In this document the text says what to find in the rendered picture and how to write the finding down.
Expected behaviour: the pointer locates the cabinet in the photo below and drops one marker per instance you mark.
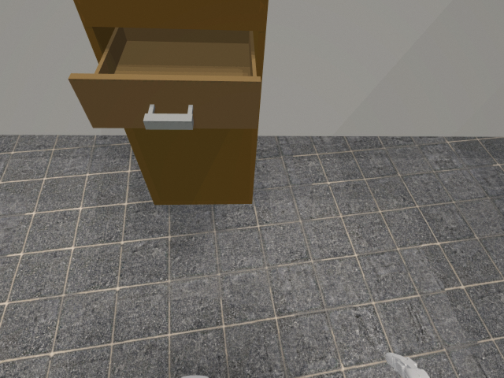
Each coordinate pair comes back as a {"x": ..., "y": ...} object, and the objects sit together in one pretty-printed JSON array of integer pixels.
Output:
[{"x": 203, "y": 166}]

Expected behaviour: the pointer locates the drawer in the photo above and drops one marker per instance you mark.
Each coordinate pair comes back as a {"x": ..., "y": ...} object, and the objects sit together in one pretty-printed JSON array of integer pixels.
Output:
[{"x": 213, "y": 70}]

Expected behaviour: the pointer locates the robot right hand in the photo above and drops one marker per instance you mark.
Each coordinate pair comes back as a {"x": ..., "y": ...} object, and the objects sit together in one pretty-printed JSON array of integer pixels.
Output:
[{"x": 405, "y": 366}]

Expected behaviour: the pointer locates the handle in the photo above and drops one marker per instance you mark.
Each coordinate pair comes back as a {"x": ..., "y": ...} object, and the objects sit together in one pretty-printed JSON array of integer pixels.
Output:
[{"x": 168, "y": 121}]

